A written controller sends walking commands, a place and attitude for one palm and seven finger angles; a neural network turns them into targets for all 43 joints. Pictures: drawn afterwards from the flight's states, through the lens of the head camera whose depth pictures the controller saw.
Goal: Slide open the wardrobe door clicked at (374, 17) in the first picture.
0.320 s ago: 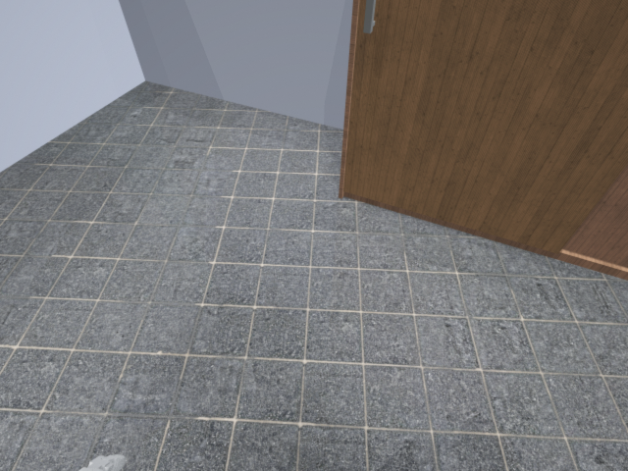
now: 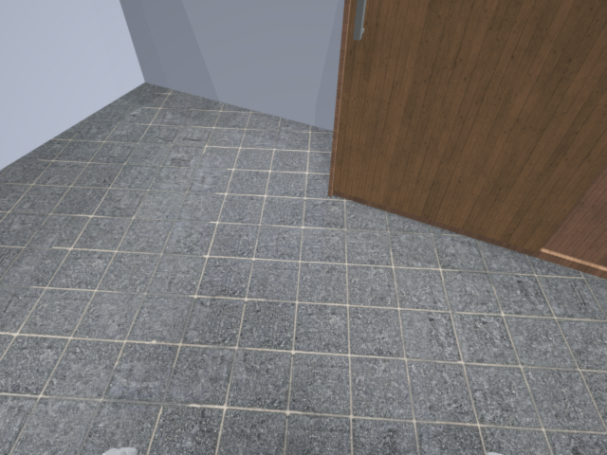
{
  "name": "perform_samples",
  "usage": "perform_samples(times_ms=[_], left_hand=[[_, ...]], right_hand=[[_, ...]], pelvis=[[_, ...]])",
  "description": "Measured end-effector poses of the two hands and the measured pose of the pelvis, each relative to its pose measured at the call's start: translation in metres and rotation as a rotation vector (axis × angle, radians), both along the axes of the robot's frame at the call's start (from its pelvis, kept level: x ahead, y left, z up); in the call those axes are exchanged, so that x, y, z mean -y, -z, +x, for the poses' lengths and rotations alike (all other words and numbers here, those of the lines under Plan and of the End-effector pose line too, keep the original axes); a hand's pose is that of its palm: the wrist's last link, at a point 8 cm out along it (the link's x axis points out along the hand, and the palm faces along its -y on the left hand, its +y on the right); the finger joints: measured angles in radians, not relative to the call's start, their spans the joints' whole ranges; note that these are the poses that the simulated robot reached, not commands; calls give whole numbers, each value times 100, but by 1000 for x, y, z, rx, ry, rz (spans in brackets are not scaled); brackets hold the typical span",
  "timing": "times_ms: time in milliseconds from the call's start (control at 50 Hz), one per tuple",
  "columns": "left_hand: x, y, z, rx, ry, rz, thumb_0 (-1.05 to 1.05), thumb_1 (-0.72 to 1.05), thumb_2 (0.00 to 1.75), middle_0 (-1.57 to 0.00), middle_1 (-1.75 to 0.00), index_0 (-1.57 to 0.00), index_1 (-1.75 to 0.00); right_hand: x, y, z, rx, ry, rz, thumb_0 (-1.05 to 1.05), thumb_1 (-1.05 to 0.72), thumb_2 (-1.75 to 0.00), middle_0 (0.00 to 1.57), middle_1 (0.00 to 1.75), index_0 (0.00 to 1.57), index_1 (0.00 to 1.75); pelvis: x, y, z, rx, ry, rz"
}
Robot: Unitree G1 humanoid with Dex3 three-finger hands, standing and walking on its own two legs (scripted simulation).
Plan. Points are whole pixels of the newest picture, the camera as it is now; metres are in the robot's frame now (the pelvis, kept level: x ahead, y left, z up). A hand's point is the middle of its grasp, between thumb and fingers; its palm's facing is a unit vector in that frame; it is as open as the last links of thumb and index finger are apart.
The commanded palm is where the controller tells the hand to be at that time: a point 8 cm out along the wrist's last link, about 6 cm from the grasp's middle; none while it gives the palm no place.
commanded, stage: stand and wait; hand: left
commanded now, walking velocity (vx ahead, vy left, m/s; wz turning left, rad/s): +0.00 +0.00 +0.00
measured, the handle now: out of the picture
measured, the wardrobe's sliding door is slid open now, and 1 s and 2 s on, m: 0.00 0.00 0.00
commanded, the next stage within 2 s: look at it before walking up in 0.50 s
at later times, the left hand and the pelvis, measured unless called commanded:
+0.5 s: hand out of the picture +0.06 +0.24 -0.15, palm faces -0.04 -0.94 -0.35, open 7.4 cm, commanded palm none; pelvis -0.01 -0.01 +0.00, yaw +0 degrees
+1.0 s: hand out of the picture +0.06 +0.24 -0.15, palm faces -0.04 -0.94 -0.34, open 7.4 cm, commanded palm none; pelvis -0.01 -0.01 +0.00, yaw +0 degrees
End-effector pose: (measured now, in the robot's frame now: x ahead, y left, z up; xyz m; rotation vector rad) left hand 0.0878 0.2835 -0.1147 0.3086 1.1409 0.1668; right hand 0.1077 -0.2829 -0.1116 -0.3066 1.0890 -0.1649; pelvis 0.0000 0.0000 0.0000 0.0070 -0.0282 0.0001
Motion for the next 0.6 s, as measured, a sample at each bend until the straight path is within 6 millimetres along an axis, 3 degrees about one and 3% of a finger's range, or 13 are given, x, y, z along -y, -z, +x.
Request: perform_samples(times_ms=[280,600], left_hand=[[-8,0,-33,-82,-28,26,1,91,90,-20,-30,-20,-30],[-3,-1,-30,-69,-9,20,1,91,90,-20,-30,-20,-30]], right_hand=[[16,6,-44,-114,39,-18,0,-90,-90,20,30,21,30],[17,6,-57,-125,54,-8,0,-90,-90,20,30,21,30]], pelvis=[[5,-3,-8,6,-1,-2],[6,-4,-14,5,6,-2]])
